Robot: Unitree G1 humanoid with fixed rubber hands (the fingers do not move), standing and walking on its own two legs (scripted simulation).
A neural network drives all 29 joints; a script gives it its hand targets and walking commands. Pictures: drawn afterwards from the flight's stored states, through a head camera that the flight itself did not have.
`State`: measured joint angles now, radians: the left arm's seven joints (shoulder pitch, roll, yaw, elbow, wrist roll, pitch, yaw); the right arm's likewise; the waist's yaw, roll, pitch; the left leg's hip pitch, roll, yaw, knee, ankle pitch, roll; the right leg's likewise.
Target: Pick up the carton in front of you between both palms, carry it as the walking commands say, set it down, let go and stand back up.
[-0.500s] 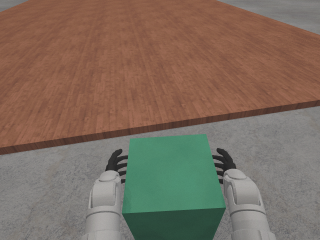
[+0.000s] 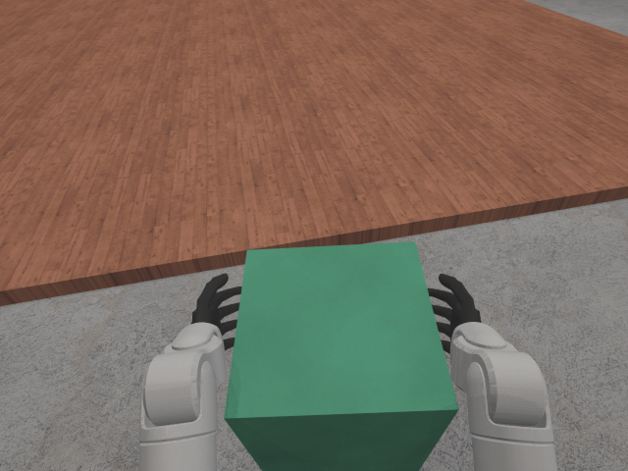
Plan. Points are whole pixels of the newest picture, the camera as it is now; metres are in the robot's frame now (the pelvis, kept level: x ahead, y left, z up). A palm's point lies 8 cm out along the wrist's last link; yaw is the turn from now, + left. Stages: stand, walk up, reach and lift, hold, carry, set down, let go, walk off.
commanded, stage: carry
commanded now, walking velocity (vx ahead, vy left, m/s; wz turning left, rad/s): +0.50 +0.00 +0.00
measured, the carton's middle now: (336, 365) +0.28 +0.00 +0.01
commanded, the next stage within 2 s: none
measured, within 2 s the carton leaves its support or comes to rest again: neither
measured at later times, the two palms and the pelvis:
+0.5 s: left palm (207, 209) +0.56 +0.21 +0.07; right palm (378, 203) +0.56 -0.09 +0.07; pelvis +0.29 +0.06 -0.01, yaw -1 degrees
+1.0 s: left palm (234, 115) +0.89 +0.20 +0.09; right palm (360, 108) +0.91 -0.10 +0.08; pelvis +0.62 +0.02 +0.00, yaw +4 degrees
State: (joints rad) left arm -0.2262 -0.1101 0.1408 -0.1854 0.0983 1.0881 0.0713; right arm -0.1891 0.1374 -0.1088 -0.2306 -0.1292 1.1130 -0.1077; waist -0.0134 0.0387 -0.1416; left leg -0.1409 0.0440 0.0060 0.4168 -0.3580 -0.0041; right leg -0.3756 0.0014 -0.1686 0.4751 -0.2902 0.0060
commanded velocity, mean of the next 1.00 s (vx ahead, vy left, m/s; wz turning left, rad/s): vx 0.50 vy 0.00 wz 0.00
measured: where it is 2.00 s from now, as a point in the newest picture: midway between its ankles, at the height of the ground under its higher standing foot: (305, 259)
